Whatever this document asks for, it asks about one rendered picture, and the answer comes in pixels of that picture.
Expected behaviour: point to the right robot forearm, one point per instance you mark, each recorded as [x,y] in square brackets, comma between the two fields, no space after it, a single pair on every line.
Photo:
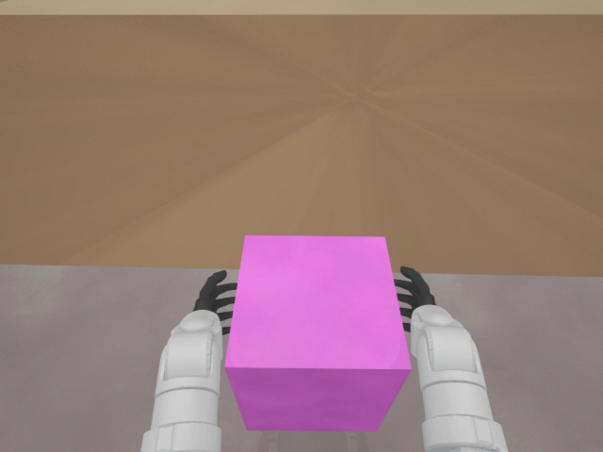
[457,410]

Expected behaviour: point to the left robot hand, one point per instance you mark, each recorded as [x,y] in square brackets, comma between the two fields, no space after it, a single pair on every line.
[207,299]

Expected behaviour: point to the carton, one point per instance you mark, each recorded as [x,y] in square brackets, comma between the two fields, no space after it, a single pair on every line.
[316,340]

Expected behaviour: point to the left robot forearm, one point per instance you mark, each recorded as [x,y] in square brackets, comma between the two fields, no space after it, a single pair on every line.
[187,390]

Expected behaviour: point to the right robot hand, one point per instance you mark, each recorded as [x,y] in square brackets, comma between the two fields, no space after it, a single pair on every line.
[420,291]

